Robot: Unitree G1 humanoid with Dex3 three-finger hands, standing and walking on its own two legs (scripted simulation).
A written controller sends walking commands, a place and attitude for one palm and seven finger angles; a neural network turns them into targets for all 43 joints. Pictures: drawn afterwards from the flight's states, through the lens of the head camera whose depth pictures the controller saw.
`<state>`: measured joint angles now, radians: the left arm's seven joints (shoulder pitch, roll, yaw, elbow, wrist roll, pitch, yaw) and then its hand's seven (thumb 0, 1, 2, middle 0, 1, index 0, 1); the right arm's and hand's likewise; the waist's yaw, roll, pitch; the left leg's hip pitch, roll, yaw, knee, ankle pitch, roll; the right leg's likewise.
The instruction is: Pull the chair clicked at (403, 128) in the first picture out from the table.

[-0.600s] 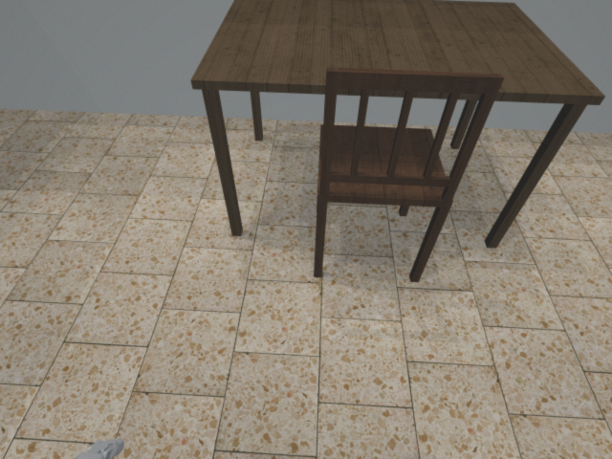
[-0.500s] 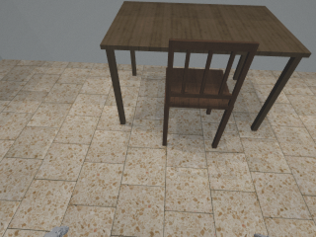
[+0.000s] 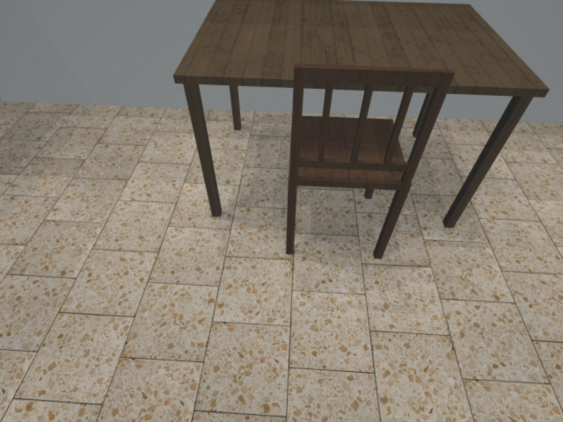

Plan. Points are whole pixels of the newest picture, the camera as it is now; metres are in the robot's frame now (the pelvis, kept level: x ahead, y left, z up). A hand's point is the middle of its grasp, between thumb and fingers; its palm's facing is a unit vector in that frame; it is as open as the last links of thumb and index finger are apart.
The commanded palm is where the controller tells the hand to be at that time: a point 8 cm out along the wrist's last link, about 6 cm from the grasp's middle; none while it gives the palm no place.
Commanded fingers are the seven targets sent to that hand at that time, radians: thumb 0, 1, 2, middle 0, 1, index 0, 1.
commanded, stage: stand and wait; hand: left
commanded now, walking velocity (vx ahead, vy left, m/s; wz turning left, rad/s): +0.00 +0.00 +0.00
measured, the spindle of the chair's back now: (361, 126) +0.93 -0.18 -0.11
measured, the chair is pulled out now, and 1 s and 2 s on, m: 0.00 0.00 0.00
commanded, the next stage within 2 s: look at it before walking up in 0.22 s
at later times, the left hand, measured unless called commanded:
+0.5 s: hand out of the picture +0.08 +0.24 -0.15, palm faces -0.03 -0.94 -0.33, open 7.4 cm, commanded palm none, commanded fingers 0.00 0.90 0.90 -0.20 -0.30 -0.20 -0.30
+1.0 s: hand out of the picture +0.08 +0.24 -0.15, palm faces -0.03 -0.94 -0.33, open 7.4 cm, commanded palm none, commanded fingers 0.00 0.90 0.90 -0.20 -0.30 -0.20 -0.30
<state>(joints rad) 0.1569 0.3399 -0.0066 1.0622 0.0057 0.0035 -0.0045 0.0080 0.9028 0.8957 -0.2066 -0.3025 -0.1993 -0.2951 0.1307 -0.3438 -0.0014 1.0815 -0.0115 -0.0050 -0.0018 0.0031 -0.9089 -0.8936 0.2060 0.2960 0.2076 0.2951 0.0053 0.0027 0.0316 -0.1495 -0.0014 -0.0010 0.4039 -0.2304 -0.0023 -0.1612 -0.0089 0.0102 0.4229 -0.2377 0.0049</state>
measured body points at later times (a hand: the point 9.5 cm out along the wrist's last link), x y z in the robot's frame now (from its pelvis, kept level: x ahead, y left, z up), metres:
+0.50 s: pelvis +0.00 -0.01 +0.00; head +0.00 -0.01 +0.45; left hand +0.08 +0.29 -0.13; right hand +0.07 -0.30 -0.13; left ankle -0.01 +0.12 -0.74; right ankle -0.01 -0.12 -0.74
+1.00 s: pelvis +0.01 -0.01 +0.00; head +0.01 -0.01 +0.45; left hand +0.08 +0.29 -0.13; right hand +0.08 -0.30 -0.13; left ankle -0.01 +0.12 -0.74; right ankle -0.01 -0.12 -0.74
